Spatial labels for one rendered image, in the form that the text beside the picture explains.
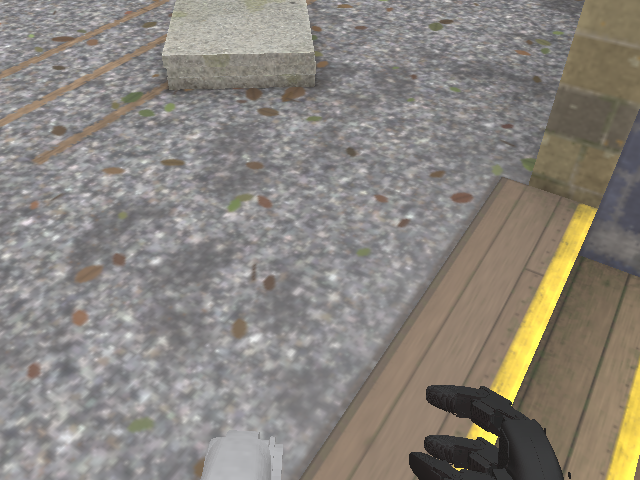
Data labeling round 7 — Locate stairs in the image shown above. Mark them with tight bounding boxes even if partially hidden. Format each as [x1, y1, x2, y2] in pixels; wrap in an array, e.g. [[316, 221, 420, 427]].
[[494, 214, 640, 480]]

